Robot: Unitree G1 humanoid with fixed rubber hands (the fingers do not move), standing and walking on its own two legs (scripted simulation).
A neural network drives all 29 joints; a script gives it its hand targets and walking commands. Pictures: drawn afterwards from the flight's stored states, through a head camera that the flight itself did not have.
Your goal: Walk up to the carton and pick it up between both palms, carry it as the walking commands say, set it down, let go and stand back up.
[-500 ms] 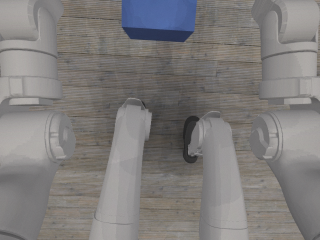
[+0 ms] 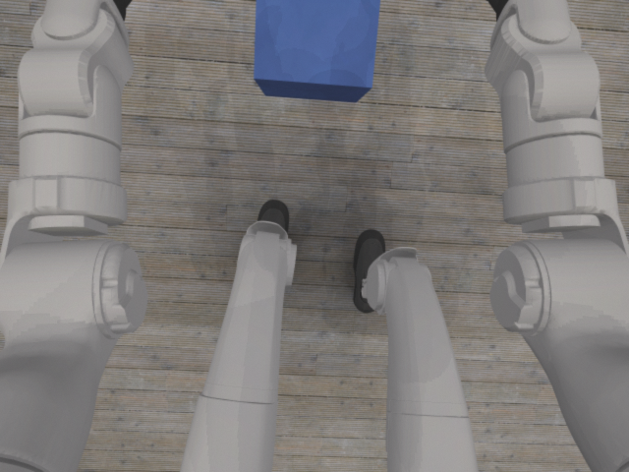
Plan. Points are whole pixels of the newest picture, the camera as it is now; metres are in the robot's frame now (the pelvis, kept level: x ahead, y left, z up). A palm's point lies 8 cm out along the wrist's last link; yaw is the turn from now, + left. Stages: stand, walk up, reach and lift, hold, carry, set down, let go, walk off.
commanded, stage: let go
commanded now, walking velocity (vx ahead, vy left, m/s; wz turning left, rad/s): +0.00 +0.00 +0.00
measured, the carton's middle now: (314, 48) +0.58 +0.07 -0.55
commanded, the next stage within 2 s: stand in 1.20 s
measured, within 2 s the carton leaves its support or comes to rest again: neither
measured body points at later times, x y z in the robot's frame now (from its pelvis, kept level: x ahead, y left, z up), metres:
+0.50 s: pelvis +0.05 +0.01 +0.07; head +0.20 +0.04 +0.49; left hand +0.32 +0.29 +0.00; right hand +0.38 -0.19 -0.01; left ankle +0.13 +0.12 -0.62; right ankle +0.09 -0.13 -0.62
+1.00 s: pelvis +0.09 -0.02 +0.11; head +0.13 -0.02 +0.56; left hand +0.24 +0.23 +0.04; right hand +0.30 -0.25 +0.03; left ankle +0.13 +0.12 -0.62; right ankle +0.09 -0.13 -0.62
